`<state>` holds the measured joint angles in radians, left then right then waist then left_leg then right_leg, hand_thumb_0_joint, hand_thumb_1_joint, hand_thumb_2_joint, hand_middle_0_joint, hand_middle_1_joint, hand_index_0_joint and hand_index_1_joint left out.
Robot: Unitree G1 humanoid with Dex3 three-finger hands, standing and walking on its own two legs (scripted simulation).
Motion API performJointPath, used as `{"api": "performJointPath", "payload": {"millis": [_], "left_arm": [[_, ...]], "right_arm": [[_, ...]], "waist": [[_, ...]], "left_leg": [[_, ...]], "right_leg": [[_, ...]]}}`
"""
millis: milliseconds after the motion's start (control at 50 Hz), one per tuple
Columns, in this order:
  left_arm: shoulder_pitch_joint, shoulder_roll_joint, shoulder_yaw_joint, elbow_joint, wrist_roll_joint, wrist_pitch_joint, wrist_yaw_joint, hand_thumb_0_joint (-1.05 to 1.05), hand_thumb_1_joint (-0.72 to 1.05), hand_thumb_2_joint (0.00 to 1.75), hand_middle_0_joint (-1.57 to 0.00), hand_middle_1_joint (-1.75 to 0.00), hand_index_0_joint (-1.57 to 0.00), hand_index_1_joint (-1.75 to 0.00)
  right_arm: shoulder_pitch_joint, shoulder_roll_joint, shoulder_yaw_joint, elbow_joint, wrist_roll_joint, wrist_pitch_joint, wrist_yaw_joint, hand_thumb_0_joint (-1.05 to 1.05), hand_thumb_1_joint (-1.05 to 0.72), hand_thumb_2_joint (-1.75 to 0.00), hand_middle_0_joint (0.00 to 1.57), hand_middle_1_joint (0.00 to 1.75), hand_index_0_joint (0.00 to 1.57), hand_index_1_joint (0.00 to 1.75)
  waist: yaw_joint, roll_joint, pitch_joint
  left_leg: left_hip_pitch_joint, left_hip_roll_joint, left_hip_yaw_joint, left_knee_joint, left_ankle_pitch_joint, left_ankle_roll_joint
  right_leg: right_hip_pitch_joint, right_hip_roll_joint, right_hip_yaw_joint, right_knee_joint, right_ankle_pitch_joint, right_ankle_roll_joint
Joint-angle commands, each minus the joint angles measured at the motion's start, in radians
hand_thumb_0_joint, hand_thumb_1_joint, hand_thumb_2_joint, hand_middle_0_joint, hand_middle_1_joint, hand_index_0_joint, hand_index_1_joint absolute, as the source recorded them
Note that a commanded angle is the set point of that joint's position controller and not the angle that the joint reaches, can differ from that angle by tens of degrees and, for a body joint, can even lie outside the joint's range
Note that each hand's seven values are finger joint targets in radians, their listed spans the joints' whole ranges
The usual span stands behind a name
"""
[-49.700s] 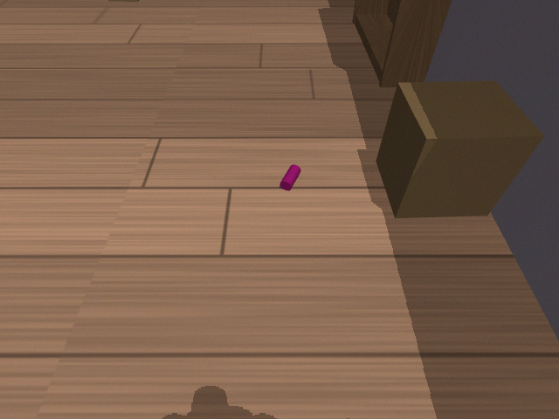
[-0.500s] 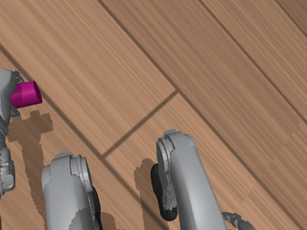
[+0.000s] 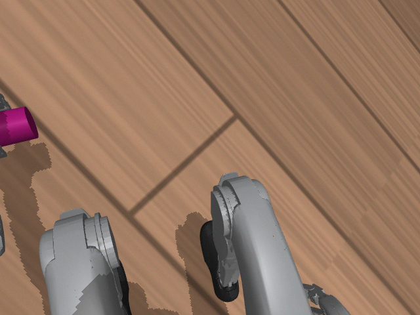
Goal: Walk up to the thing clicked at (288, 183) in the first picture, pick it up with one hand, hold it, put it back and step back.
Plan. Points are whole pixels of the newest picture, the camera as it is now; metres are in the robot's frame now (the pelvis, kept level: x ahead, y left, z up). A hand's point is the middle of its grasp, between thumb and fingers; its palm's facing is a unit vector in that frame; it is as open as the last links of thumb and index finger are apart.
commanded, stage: lower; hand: left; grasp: from above
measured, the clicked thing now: out of the picture +0.48 +0.31 -0.20
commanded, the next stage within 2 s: rest in 0.16 s
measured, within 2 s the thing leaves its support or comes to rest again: neither
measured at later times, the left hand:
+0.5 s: hand (1, 136) +0.48 +0.30 -0.24, palm faces -0.47 -0.10 -0.88, open 8.9 cm
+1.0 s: hand (6, 142) +0.47 +0.30 -0.26, palm faces -0.47 -0.13 -0.88, open 8.8 cm
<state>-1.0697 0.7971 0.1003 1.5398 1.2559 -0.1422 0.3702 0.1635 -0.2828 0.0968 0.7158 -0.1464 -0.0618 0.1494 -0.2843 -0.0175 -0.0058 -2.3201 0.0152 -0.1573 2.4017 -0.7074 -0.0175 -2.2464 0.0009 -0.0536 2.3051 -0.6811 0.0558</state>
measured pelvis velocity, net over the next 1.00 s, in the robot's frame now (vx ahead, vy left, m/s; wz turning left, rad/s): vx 0.00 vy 0.01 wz -0.08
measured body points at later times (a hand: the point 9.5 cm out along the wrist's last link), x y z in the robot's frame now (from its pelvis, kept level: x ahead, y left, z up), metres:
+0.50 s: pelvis +0.00 +0.00 -0.02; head +0.28 +0.08 +0.32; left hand +0.50 +0.30 -0.19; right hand +0.02 -0.26 -0.11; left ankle +0.07 +0.13 -0.30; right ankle +0.10 -0.13 -0.30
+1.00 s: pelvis +0.00 +0.01 -0.03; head +0.28 +0.10 +0.31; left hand +0.49 +0.31 -0.21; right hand +0.03 -0.26 -0.10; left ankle +0.07 +0.13 -0.30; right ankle +0.10 -0.13 -0.30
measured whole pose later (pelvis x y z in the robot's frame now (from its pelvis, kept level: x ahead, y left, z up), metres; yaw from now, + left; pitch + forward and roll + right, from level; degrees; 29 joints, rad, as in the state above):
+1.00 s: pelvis +0.00 +0.01 -0.03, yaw -4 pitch +31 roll -13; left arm -1.10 0.97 0.16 1.71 1.29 -0.17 0.53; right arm 0.12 -0.32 0.22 0.68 -0.22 -0.16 0.21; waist -0.37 -0.09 0.11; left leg -2.37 0.02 -0.23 2.53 -0.73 -0.01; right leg -2.27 0.03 -0.11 2.37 -0.67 0.07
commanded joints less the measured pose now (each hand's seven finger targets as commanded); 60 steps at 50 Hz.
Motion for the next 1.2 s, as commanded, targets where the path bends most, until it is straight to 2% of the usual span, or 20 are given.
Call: {"api": "performJointPath", "payload": {"millis": [0, 180, 340, 400, 500, 600, 620, 680, 720, 760, 800, 940, 960, 980, 1020, 1040, 1080, 1100, 1140, 1180], "left_arm": [[-0.338, 0.265, 0.025, -0.138, -0.005, -0.013, 0.052, 0.0, 0.76, 0.49, -1.13, -0.44, -1.15, -0.42], [-0.351, 0.317, 0.056, -0.095, 0.036, -0.038, 0.114, 0.0, 0.82, 0.48, -1.15, -0.48, -1.17, -0.45], [-0.341, 0.3, 0.04, -0.03, 0.028, -0.022, 0.141, 0.0, 0.76, 0.49, -1.1, -0.44, -1.12, -0.42], [-0.335, 0.356, 0.062, -0.05, 0.022, -0.022, 0.149, 0.0, 0.73, 0.45, -1.09, -0.41, -1.11, -0.39], [-0.322, 0.346, 0.057, 0.001, 0.022, -0.02, 0.16, 0.0, 0.77, 0.47, -1.11, -0.43, -1.13, -0.41], [-0.314, 0.422, 0.093, -0.047, 0.032, -0.024, 0.172, 0.0, 0.79, 0.48, -1.14, -0.41, -1.16, -0.39], [-0.3, 0.376, 0.065, -0.014, 0.035, -0.019, 0.17, 0.0, 0.8, 0.47, -1.15, -0.4, -1.17, -0.39], [-0.304, 0.393, 0.084, -0.031, 0.02, -0.025, 0.187, 0.0, 0.81, 0.47, -1.14, -0.42, -1.16, -0.4], [-0.3, 0.374, 0.061, -0.02, 0.017, -0.022, 0.194, 0.0, 0.79, 0.45, -1.14, -0.39, -1.16, -0.37], [-0.303, 0.367, 0.05, 0.006, 0.024, -0.018, 0.194, 0.0, 0.79, 0.49, -1.15, -0.41, -1.16, -0.39], [-0.308, 0.385, 0.053, -0.001, 0.02, -0.018, 0.198, 0.0, 0.78, 0.49, -1.14, -0.39, -1.15, -0.38], [-0.305, 0.423, 0.078, 0.053, 0.02, -0.026, 0.207, 0.0, 0.8, 0.47, -1.14, -0.41, -1.16, -0.39], [-0.311, 0.385, 0.049, 0.054, 0.024, -0.027, 0.201, 0.0, 0.8, 0.47, -1.14, -0.42, -1.15, -0.4], [-0.31, 0.422, 0.076, 0.045, 0.021, -0.031, 0.206, 0.0, 0.8, 0.48, -1.14, -0.42, -1.15, -0.4], [-0.336, 0.376, 0.029, 0.032, 0.018, -0.038, 0.202, 0.0, 0.8, 0.46, -1.14, -0.42, -1.16, -0.4], [-0.312, 0.448, 0.084, 0.059, 0.021, -0.04, 0.215, 0.0, 0.81, 0.46, -1.13, -0.44, -1.16, -0.41], [-0.313, 0.415, 0.06, 0.057, 0.029, -0.043, 0.21, 0.0, 0.81, 0.5, -1.14, -0.43, -1.16, -0.41], [-0.302, 0.447, 0.079, 0.063, 0.029, -0.044, 0.217, 0.0, 0.8, 0.51, -1.14, -0.44, -1.16, -0.43], [-0.311, 0.418, 0.058, 0.061, 0.028, -0.047, 0.222, 0.0, 0.81, 0.48, -1.14, -0.44, -1.16, -0.42], [-0.308, 0.451, 0.074, 0.063, 0.04, -0.045, 0.227, 0.0, 0.81, 0.5, -1.14, -0.43, -1.16, -0.42]], "right_arm": [[0.229, -0.259, -0.07, 0.005, -0.005, 0.003, -0.013, 0.0, -0.9, -0.9, 0.2, 0.3, 0.2, 0.3], [0.217, -0.284, -0.056, -0.006, -0.028, -0.006, -0.006, 0.0, -0.9, -0.9, 0.2, 0.3, 0.2, 0.3], [0.222, -0.293, -0.035, -0.001, -0.042, -0.031, 0.004, 0.0, -0.89, -0.89, 0.2, 0.3, 0.2, 0.3], [0.218, -0.302, -0.026, -0.006, -0.044, -0.038, 0.005, 0.0, -0.89, -0.89, 0.2, 0.3, 0.2, 0.3], [0.221, -0.311, -0.007, -0.005, -0.056, -0.047, 0.016, 0.0, -0.89, -0.89, 0.2, 0.3, 0.2, 0.3], [0.21, -0.325, 0.004, -0.017, -0.06, -0.06, 0.026, 0.0, -0.89, -0.9, 0.2, 0.3, 0.2, 0.3], [0.209, -0.324, 0.008, -0.018, -0.06, -0.062, 0.029, 0.0, -0.89, -0.9, 0.2, 0.3, 0.2, 0.3], [0.195, -0.33, 0.011, -0.025, -0.067, -0.065, 0.034, 0.0, -0.89, -0.9, 0.2, 0.3, 0.2, 0.3], [0.187, -0.322, 0.014, -0.01, -0.063, -0.064, 0.037, 0.0, -0.89, -0.9, 0.2, 0.3, 0.2, 0.3], [0.19, -0.328, 0.02, -0.016, -0.071, -0.07, 0.042, 0.0, -0.9, -0.9, 0.2, 0.3, 0.2, 0.3], [0.184, -0.336, 0.021, -0.015, -0.068, -0.072, 0.043, 0.0, -0.89, -0.9, 0.2, 0.3, 0.2, 0.3], [0.184, -0.352, 0.029, -0.015, -0.075, -0.087, 0.048, 0.0, -0.89, -0.9, 0.2, 0.3, 0.2, 0.3], [0.17, -0.348, 0.036, -0.028, -0.078, -0.094, 0.052, 0.0, -0.9, -0.9, 0.2, 0.3, 0.2, 0.3], [0.179, -0.361, 0.033, -0.021, -0.082, -0.093, 0.05, 0.0, -0.89, -0.9, 0.2, 0.3, 0.2, 0.3], [0.158, -0.35, 0.046, -0.043, -0.081, -0.099, 0.051, 0.0, -0.9, -0.9, 0.2, 0.3, 0.2, 0.3], [0.174, -0.364, 0.041, -0.015, -0.084, -0.096, 0.049, 0.0, -0.89, -0.9, 0.2, 0.3, 0.2, 0.3], [0.173, -0.365, 0.043, -0.033, -0.086, -0.102, 0.053, 0.0, -0.89, -0.9, 0.2, 0.3, 0.2, 0.3], [0.175, -0.361, 0.047, -0.015, -0.084, -0.1, 0.052, 0.0, -0.9, -0.9, 0.2, 0.3, 0.2, 0.3], [0.168, -0.364, 0.053, -0.028, -0.092, -0.103, 0.054, 0.0, -0.9, -0.9, 0.2, 0.3, 0.2, 0.3], [0.18, -0.369, 0.056, -0.022, -0.096, -0.106, 0.06, 0.0, -0.9, -0.9, 0.2, 0.3, 0.2, 0.3]], "waist": [[-0.02, 0.354, -0.712], [-0.042, 0.401, -0.679], [-0.078, 0.355, -0.623], [-0.057, 0.397, -0.659], [-0.086, 0.379, -0.616], [-0.069, 0.425, -0.644], [-0.08, 0.412, -0.617], [-0.083, 0.437, -0.641], [-0.077, 0.452, -0.642], [-0.103, 0.436, -0.606], [-0.093, 0.428, -0.601], [-0.115, 0.415, -0.53], [-0.121, 0.41, -0.523], [-0.127, 0.417, -0.543], [-0.132, 0.427, -0.546], [-0.128, 0.421, -0.546], [-0.14, 0.418, -0.524], [-0.123, 0.429, -0.546], [-0.139, 0.448, -0.542], [-0.14, 0.451, -0.531]], "left_leg": [[0.517, -0.005, 0.102, -0.21, 0.269, 0.036], [0.508, -0.006, 0.092, -0.2, 0.208, 0.031], [0.469, -0.002, 0.084, -0.159, 0.212, 0.037], [0.494, 0.0, 0.079, -0.163, 0.248, 0.033], [0.46, 0.001, 0.077, -0.141, 0.255, 0.034], [0.501, 0.007, 0.069, -0.139, 0.28, 0.029], [0.502, 0.006, 0.069, -0.131, 0.28, 0.028], [0.52, 0.01, 0.055, -0.141, 0.288, 0.023], [0.523, 0.01, 0.056, -0.145, 0.289, 0.022], [0.508, 0.013, 0.051, -0.135, 0.279, 0.024], [0.497, 0.014, 0.051, -0.132, 0.275, 0.027], [0.461, 0.016, 0.042, -0.133, 0.217, 0.028], [0.462, 0.014, 0.045, -0.128, 0.212, 0.028], [0.482, 0.017, 0.037, -0.136, 0.226, 0.026], [0.495, 0.016, 0.033, -0.133, 0.235, 0.024], [0.484, 0.02, 0.028, -0.132, 0.225, 0.025], [0.484, 0.018, 0.031, -0.122, 0.244, 0.023], [0.496, 0.022, 0.027, -0.127, 0.244, 0.022], [0.511, 0.021, 0.024, -0.124, 0.266, 0.019], [0.506, 0.023, 0.026, -0.119, 0.28, 0.019]], "right_leg": [[0.362, 0.037, -0.115, -0.184, 0.292, -0.084], [0.307, 0.042, -0.139, -0.158, 0.237, -0.087], [0.298, 0.046, -0.148, -0.149, 0.252, -0.08], [0.328, 0.047, -0.151, -0.141, 0.279, -0.08], [0.338, 0.052, -0.157, -0.137, 0.293, -0.08], [0.369, 0.058, -0.162, -0.124, 0.309, -0.082], [0.343, 0.058, -0.166, -0.121, 0.306, -0.084], [0.348, 0.061, -0.179, -0.118, 0.314, -0.084], [0.34, 0.063, -0.175, -0.113, 0.319, -0.085], [0.333, 0.066, -0.181, -0.113, 0.317, -0.082], [0.334, 0.067, -0.178, -0.119, 0.316, -0.081], [0.321, 0.069, -0.188, -0.123, 0.265, -0.081], [0.313, 0.068, -0.187, -0.122, 0.262, -0.081], [0.325, 0.068, -0.196, -0.125, 0.27, -0.079], [0.323, 0.067, -0.198, -0.121, 0.279, -0.078], [0.331, 0.068, -0.202, -0.12, 0.274, -0.078], [0.325, 0.067, -0.2, -0.114, 0.288, -0.076], [0.335, 0.071, -0.199, -0.115, 0.288, -0.078], [0.339, 0.068, -0.204, -0.11, 0.309, -0.077], [0.341, 0.071, -0.204, -0.104, 0.321, -0.076]]}}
